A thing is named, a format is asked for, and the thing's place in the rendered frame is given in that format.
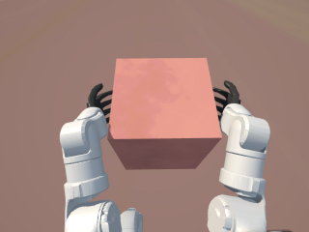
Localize left robot forearm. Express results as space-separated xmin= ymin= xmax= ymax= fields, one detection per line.
xmin=60 ymin=107 xmax=109 ymax=232

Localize robot left hand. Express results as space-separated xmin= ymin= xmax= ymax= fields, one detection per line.
xmin=87 ymin=83 xmax=113 ymax=124

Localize right robot upper arm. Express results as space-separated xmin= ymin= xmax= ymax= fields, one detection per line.
xmin=207 ymin=194 xmax=282 ymax=232

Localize carton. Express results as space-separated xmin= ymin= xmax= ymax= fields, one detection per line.
xmin=107 ymin=58 xmax=222 ymax=170

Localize robot right hand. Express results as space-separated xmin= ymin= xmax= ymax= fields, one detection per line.
xmin=212 ymin=80 xmax=241 ymax=121

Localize left robot upper arm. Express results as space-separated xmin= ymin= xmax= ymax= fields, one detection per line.
xmin=65 ymin=199 xmax=123 ymax=232

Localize right robot forearm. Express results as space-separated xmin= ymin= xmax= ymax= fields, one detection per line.
xmin=219 ymin=103 xmax=270 ymax=222

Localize robot left thigh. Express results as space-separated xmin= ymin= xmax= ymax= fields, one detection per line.
xmin=120 ymin=210 xmax=143 ymax=232

